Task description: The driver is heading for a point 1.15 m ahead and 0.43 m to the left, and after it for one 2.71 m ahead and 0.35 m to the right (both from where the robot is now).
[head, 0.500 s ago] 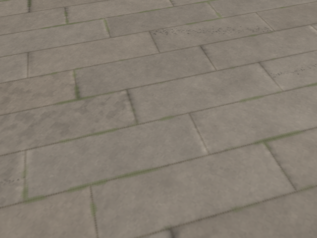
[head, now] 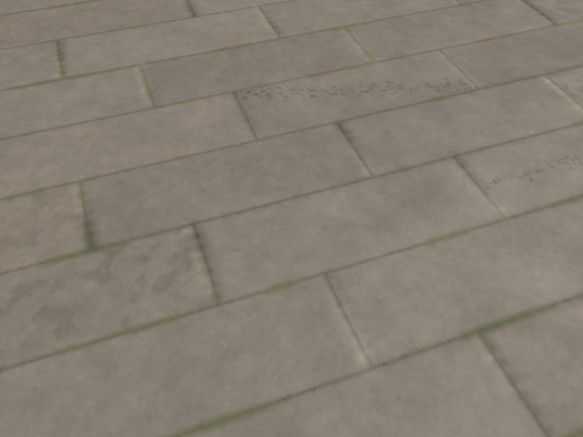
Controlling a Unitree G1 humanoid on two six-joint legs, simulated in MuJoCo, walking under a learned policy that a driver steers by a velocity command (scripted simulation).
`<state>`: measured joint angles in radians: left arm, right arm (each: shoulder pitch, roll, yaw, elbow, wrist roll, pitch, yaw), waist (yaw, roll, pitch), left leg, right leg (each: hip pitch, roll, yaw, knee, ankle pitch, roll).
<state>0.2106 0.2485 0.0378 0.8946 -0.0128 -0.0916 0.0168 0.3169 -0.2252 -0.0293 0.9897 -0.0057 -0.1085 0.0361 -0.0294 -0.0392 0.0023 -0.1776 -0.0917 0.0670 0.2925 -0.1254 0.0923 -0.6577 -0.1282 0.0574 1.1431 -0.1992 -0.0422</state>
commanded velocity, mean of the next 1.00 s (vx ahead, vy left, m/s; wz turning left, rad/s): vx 0.50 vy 0.00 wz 0.35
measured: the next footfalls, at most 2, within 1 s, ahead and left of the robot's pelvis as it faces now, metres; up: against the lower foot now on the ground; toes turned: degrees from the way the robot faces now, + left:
right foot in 0.30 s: +0.34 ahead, -0.17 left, +0.00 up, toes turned +0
left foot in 0.86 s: +0.58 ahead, +0.13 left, +0.00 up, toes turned +23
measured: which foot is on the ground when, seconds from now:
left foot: down 0.00-0.32, up 0.34-0.84, down 0.86-1.00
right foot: up 0.00-0.28, down 0.30-0.86, up 0.88-1.00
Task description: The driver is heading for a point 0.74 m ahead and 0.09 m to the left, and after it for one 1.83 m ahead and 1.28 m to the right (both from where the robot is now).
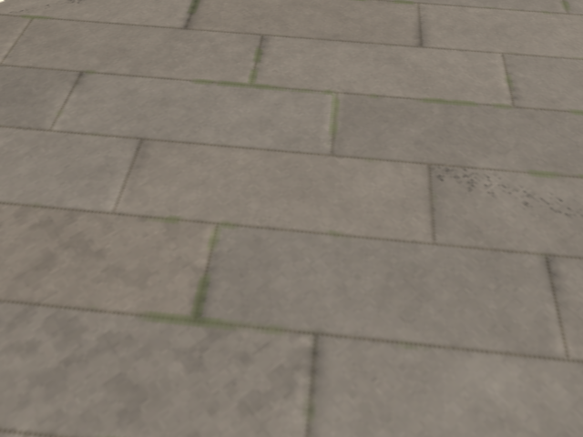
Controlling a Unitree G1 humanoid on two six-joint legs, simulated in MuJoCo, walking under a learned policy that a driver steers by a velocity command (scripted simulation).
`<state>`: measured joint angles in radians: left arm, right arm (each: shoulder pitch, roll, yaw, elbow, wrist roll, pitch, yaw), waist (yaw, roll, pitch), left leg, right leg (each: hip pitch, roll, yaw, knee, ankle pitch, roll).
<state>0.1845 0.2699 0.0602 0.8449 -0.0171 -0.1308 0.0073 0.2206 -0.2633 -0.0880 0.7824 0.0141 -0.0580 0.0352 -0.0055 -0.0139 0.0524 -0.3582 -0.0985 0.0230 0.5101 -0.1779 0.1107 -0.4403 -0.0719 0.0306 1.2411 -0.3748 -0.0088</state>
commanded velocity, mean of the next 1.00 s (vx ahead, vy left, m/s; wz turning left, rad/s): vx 0.50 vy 0.00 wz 0.45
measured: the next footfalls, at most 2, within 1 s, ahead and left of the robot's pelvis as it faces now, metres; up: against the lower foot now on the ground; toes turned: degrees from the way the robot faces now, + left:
right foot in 0.36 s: +0.39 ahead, -0.12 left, +0.00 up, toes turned +16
left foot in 0.88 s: +0.54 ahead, +0.24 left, +0.00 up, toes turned +28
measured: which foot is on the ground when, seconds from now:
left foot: down 0.00-0.38, up 0.40-0.86, down 0.88-1.00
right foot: up 0.00-0.34, down 0.36-0.88, up 0.90-1.00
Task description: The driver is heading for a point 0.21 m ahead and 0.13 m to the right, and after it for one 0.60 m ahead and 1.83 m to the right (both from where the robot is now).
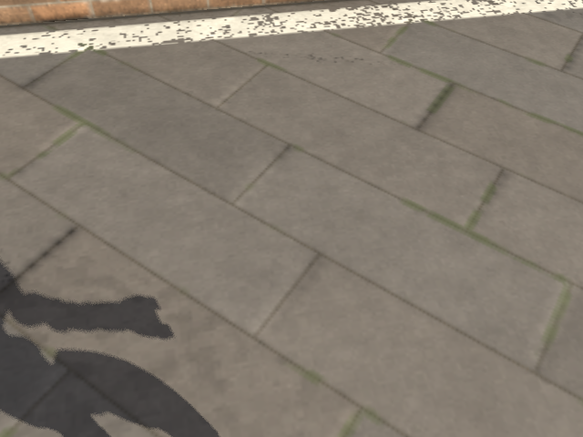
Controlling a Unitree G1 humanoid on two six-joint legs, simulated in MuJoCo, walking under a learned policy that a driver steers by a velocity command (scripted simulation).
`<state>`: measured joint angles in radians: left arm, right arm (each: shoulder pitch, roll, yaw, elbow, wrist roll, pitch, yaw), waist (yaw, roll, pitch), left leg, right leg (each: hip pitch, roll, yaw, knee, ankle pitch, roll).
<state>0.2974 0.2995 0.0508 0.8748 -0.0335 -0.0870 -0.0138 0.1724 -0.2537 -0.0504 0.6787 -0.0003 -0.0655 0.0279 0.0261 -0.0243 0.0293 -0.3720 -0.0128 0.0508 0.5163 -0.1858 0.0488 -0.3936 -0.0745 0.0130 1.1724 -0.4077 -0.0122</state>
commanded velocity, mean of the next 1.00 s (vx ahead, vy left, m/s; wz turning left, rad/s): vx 0.50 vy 0.00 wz -0.48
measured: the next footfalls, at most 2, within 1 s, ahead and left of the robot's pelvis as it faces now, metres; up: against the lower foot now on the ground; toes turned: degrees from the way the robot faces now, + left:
right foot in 0.42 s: +0.37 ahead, -0.18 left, +0.00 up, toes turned -16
left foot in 0.92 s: +0.70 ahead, -0.09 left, +0.00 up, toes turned -34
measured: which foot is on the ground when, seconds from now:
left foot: down 0.00-0.44, up 0.46-0.90, down 0.92-1.00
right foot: up 0.00-0.40, down 0.42-0.92, up 0.94-1.00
